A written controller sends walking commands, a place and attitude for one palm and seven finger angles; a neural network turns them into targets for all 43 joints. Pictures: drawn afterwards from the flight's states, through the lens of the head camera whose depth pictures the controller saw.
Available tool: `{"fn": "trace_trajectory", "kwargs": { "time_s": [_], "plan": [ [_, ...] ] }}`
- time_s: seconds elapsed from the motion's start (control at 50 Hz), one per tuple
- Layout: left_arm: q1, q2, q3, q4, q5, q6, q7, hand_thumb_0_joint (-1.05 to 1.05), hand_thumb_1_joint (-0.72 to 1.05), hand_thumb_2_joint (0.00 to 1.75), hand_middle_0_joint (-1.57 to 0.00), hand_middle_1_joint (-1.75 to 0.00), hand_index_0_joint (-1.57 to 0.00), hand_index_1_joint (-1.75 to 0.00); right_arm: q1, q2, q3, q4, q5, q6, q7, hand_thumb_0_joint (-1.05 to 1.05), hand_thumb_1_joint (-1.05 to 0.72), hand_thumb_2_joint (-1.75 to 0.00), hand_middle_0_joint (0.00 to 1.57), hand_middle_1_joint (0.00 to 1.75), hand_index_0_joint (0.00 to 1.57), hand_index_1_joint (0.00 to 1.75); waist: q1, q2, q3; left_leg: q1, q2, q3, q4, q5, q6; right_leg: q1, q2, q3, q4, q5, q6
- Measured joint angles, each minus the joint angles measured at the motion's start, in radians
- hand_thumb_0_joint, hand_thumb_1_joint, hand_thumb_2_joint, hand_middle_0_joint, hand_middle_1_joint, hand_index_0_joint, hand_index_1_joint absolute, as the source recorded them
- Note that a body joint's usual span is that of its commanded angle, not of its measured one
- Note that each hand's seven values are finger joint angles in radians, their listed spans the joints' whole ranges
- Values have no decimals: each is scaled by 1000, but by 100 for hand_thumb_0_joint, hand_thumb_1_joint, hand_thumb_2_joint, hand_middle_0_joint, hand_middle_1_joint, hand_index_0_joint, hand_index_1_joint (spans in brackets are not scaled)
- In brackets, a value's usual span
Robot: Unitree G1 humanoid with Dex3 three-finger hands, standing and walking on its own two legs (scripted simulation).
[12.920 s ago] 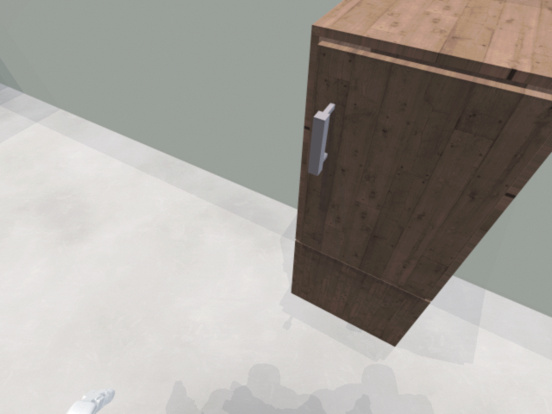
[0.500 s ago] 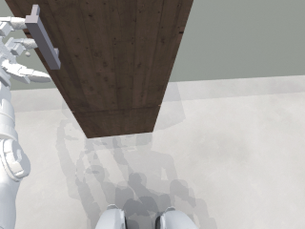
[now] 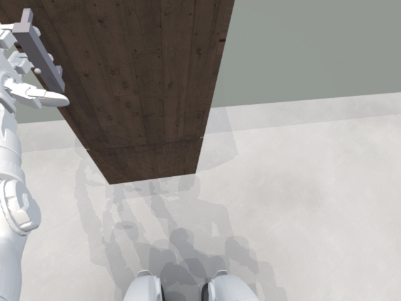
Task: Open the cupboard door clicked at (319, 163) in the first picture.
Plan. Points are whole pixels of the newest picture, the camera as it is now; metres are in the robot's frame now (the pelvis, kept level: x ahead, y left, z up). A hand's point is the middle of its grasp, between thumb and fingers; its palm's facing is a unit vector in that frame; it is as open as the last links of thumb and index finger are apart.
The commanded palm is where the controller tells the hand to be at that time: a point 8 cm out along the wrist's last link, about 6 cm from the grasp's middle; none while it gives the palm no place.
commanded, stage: slide the fingers in behind the handle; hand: left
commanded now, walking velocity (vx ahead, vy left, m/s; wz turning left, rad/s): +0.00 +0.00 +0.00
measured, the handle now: (43, 54) +0.56 +0.25 +0.11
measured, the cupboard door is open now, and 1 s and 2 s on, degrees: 0 0 15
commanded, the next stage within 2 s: close the thumb around the handle in 0.58 s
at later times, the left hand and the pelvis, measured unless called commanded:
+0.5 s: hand (50, 71) +0.52 +0.22 +0.11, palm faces +0.08 -1.00 -0.03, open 13.9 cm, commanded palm +0.49 +0.27 +0.10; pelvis +0.01 +0.00 +0.00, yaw +0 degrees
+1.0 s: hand (54, 70) +0.52 +0.22 +0.11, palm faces +0.07 -1.00 -0.02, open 11.1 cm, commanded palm +0.50 +0.26 +0.10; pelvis +0.00 +0.00 +0.00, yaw +0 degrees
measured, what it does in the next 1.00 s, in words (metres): stands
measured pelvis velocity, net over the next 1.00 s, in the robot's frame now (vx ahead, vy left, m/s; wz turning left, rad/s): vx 0.00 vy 0.00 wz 0.00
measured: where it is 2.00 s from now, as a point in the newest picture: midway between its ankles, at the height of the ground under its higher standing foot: outside the picture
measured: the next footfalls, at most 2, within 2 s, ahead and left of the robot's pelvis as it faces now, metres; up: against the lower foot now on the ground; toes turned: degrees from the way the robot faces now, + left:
none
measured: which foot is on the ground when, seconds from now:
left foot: down 0.00-1.00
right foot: down 0.00-1.00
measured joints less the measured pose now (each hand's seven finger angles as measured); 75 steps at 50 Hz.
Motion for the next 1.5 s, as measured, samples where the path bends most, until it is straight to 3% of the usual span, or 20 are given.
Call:
{"fn": "trace_trajectory", "kwargs": {
  "time_s": [0.12, 0.32, 0.48, 0.78, 0.94, 1.28, 1.5],
  "plan": [
    [-9, -15, -21, 10, -11, 7, -2, -2, -50, 30, -31, -120, -31, -121, -7, 4, 1, 5, 4, -5, -2, 1, -90, -90, 20, 30, 20, 30, 3, 0, 4, 1, -3, -5, 0, 0, 0, 3, -2, -5, -1, -2, 0],
    [17, -96, -34, -42, -15, -16, 45, -2, -50, 30, -30, -120, -30, -121, -13, 12, -9, 23, -5, -12, 10, 1, -90, -90, 20, 30, 20, 30, 15, 3, -14, 18, -9, 1, -5, -7, 2, 18, -8, 1, -2, -10, 3],
    [47, -95, -35, -43, 1, -13, 72, -2, -50, 30, -31, -120, -31, -121, -12, 15, -10, 1, -2, -6, 16, 1, -90, -90, 20, 30, 20, 30, 17, 11, -19, 42, -9, 11, -13, -10, 3, 35, -8, 12, -5, -12, 5],
    [16, -86, -34, -11, -5, -29, 59, -2, -47, 32, -31, -121, -30, -121, -19, 5, -11, 16, 0, -10, 7, 1, -90, -90, 20, 30, 20, 30, 14, 4, -5, 26, -10, 4, -6, -3, 1, 21, -9, 5, 6, -10, 2],
    [-1, -77, -39, -6, 0, -24, 64, -2, -20, 43, -33, -124, -32, -123, -11, 1, -12, 19, -2, -14, 3, 1, -90, -90, 20, 30, 20, 30, 7, 6, -2, 15, -10, 3, -4, -1, 1, 10, -8, 4, 7, -8, 2],
    [26, -86, -27, -22, -2, -18, 67, 0, 67, 81, -39, -133, -38, -133, -3, 12, -9, 15, -2, -5, 10, 1, -90, -90, 20, 30, 20, 30, 12, 10, -9, 32, -7, 9, -14, -6, 0, 25, -5, 12, -3, -9, 2],
    [31, -91, -16, -24, 5, -21, 63, 1, 73, 84, -38, -135, -37, -135, -20, 7, -11, 4, -1, -4, 7, 1, -90, -90, 20, 30, 20, 30, 8, 8, -12, 34, -7, 10, -13, -7, 0, 25, -5, 14, 0, -11, 2]
  ]
}}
